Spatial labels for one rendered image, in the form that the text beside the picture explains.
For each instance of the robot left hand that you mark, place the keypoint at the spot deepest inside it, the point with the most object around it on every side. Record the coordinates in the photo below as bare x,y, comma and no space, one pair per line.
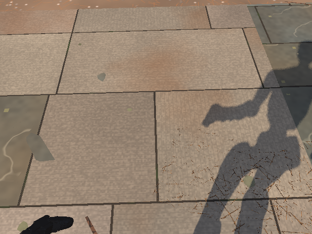
49,224

